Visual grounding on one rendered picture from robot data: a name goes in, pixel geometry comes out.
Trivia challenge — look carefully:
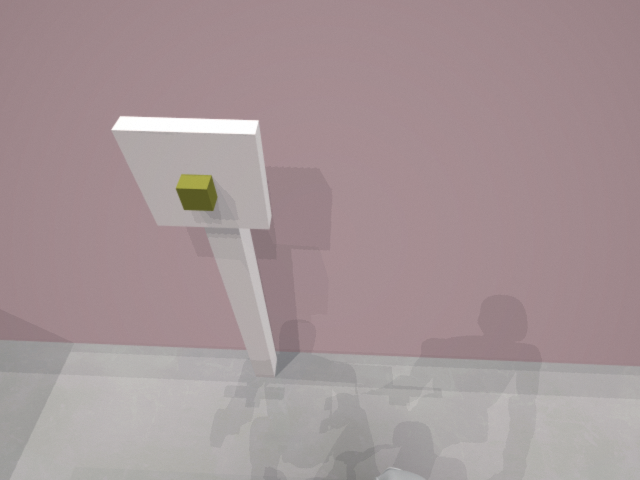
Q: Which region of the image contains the button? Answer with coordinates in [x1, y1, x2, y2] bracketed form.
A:
[176, 174, 217, 211]

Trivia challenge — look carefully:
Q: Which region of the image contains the panel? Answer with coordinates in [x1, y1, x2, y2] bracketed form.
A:
[111, 116, 277, 378]

